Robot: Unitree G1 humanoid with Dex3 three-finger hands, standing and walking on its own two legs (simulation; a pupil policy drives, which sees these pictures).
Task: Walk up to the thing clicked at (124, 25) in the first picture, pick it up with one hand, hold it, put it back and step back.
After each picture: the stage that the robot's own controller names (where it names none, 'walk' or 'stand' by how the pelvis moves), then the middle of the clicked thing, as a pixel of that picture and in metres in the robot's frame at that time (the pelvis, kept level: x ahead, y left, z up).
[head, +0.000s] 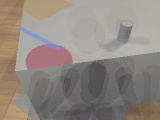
stand; (124, 31) +0.76 -0.23 -0.07
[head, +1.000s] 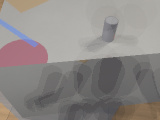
sink last; (109, 29) +0.69 -0.12 -0.04
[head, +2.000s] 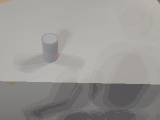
rise first; (50, 48) +0.54 +0.14 -0.03
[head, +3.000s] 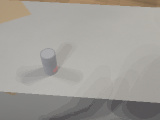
stand; (49, 62) +0.52 +0.17 -0.06
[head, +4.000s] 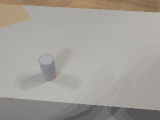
stand; (48, 67) +0.50 +0.17 -0.07
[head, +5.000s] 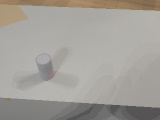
stand; (45, 67) +0.50 +0.19 -0.07
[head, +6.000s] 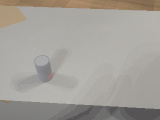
stand; (43, 69) +0.50 +0.19 -0.07
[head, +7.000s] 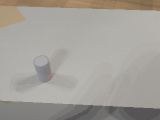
rise first; (43, 69) +0.49 +0.20 -0.07
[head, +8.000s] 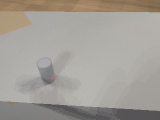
rise first; (46, 71) +0.49 +0.21 -0.07
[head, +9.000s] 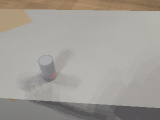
go down; (47, 68) +0.50 +0.20 -0.07
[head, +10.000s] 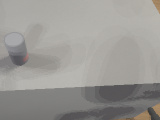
go down; (17, 49) +0.51 +0.20 -0.02
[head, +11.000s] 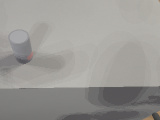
go down; (21, 47) +0.50 +0.20 +0.00
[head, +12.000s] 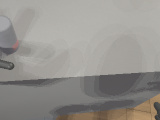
close in; (5, 36) +0.51 +0.21 +0.03
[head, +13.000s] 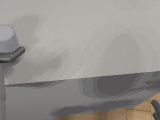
lift; (8, 45) +0.48 +0.19 +0.03
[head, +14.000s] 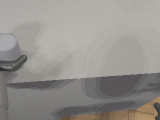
lift; (10, 53) +0.45 +0.20 +0.03
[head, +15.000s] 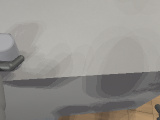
lift; (7, 53) +0.45 +0.20 +0.03
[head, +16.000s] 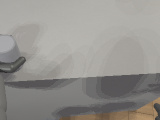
lift; (9, 54) +0.45 +0.20 +0.03
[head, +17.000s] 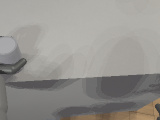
lift; (10, 56) +0.44 +0.20 +0.02
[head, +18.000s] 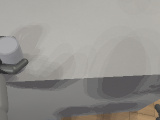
lift; (12, 56) +0.44 +0.20 +0.02
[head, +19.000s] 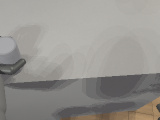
lift; (9, 56) +0.44 +0.20 +0.03
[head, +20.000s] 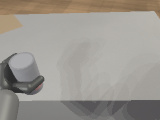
hold; (27, 74) +0.32 +0.17 +0.15
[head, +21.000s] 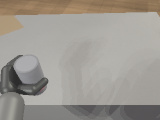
crouch; (32, 76) +0.33 +0.16 +0.13
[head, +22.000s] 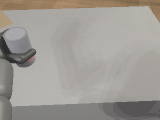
crouch; (21, 48) +0.43 +0.19 +0.15
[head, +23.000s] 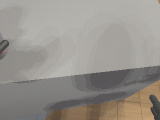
lower; out of the picture +0.50 +0.22 +0.01
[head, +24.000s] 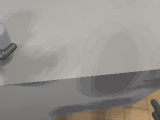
lower; out of the picture +0.49 +0.21 +0.04
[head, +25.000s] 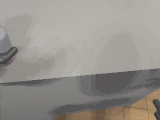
lower; (0, 46) +0.48 +0.21 +0.03
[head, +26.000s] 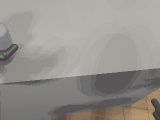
lower; (1, 43) +0.49 +0.20 +0.03
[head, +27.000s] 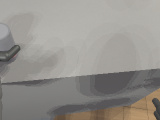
loosen; (3, 43) +0.48 +0.20 +0.03
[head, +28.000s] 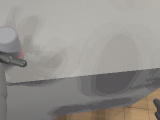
withdraw; (10, 46) +0.48 +0.18 +0.03
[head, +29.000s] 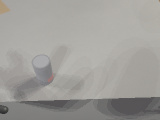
sink last; (43, 70) +0.44 +0.16 -0.02
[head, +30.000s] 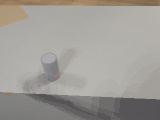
stand; (51, 67) +0.48 +0.17 -0.02
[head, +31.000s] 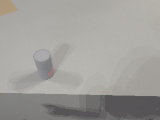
stand; (44, 65) +0.47 +0.17 -0.01
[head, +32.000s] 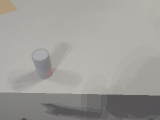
stand; (42, 64) +0.47 +0.18 -0.01
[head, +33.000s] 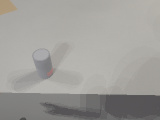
stand; (43, 64) +0.47 +0.18 +0.00
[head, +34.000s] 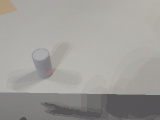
stand; (43, 64) +0.47 +0.18 +0.00
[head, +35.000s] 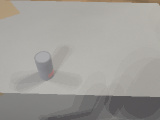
stand; (44, 66) +0.48 +0.18 -0.03
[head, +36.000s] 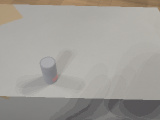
walk; (49, 70) +0.48 +0.16 -0.07
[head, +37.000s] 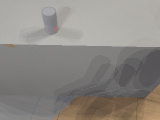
walk; (50, 21) +0.68 +0.18 -0.04
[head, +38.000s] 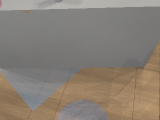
walk; out of the picture +0.99 +0.19 -0.04
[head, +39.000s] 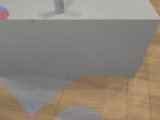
stand; (59, 4) +1.08 +0.18 -0.06
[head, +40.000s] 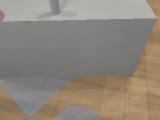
stand; (54, 5) +1.07 +0.20 -0.07
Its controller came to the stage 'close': yes
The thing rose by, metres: 0.22
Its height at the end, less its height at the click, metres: +0.00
